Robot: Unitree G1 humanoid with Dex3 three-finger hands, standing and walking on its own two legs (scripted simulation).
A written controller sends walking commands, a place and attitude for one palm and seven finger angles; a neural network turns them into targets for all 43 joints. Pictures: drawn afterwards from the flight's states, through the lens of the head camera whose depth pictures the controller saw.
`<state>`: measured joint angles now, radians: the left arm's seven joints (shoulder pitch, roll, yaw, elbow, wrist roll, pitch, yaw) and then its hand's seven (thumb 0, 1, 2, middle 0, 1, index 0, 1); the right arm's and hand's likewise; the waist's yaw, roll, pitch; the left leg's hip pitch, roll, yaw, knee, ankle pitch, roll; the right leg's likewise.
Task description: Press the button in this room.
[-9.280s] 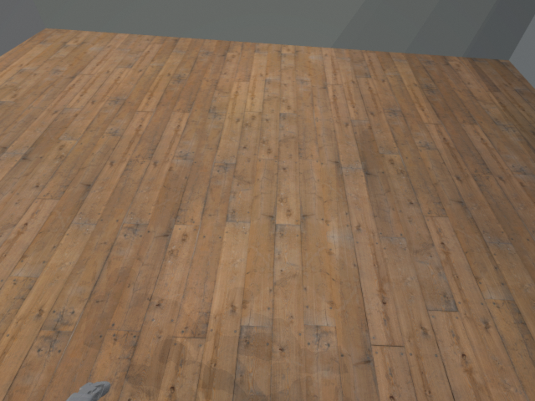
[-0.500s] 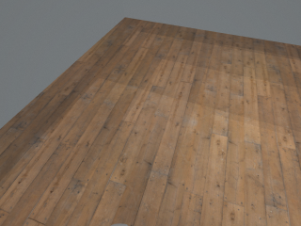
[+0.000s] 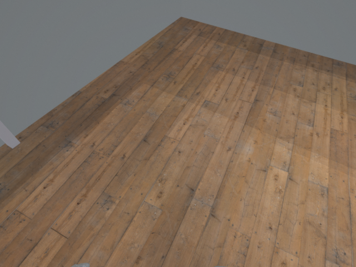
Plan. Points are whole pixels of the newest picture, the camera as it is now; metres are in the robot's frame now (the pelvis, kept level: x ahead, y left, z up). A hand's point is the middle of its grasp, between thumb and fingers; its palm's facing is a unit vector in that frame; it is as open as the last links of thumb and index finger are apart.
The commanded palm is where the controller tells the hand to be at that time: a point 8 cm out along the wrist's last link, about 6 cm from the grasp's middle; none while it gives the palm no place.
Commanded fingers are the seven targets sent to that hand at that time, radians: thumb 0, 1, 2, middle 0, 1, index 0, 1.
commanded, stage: turn or walk to find it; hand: left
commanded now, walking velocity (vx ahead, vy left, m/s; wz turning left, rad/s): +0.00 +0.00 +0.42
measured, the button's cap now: out of the picture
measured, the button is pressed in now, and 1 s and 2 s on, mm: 0 0 0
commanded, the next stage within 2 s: stand and wait in 0.44 s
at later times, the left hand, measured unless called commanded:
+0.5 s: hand out of the picture -0.03 +0.15 -0.16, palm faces +0.27 -0.93 -0.26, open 7.4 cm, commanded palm none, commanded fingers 0.00 0.90 0.90 -0.20 -0.30 -0.20 -0.30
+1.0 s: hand out of the picture -0.10 +0.18 -0.17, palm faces +0.37 -0.91 -0.21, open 7.4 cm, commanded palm none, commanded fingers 0.00 0.90 0.90 -0.20 -0.30 -0.20 -0.30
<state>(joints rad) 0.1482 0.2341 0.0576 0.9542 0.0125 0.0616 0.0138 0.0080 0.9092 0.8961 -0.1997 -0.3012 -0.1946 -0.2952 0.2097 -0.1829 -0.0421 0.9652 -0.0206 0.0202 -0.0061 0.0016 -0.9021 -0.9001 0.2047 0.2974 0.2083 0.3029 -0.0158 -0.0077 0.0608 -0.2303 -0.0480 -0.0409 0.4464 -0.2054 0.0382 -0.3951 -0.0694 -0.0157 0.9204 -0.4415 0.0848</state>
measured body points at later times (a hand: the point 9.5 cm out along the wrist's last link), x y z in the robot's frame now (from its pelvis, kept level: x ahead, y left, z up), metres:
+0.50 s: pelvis -0.03 -0.05 +0.00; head -0.01 -0.07 +0.45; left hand -0.04 +0.20 -0.13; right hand +0.05 -0.30 -0.16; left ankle -0.11 +0.11 -0.67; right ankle -0.01 -0.14 -0.74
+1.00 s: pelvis -0.08 -0.02 +0.00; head -0.07 -0.01 +0.45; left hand -0.12 +0.23 -0.16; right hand +0.07 -0.21 -0.15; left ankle -0.11 +0.08 -0.74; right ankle -0.05 -0.16 -0.71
